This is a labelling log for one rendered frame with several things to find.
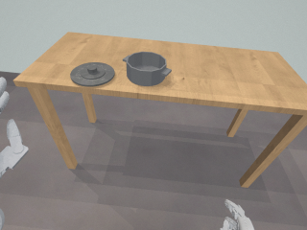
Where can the left robot hand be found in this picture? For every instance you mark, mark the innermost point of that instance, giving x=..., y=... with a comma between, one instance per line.
x=10, y=156

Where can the knob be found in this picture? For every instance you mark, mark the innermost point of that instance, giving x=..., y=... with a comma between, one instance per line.
x=92, y=69

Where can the pot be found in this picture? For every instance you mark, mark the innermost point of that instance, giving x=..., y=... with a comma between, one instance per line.
x=146, y=68

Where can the table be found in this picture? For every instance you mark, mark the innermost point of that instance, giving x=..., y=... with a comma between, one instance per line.
x=209, y=75

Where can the lid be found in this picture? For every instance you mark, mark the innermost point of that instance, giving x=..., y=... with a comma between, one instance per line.
x=80, y=76

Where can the right robot hand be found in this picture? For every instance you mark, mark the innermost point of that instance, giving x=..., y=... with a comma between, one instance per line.
x=241, y=223

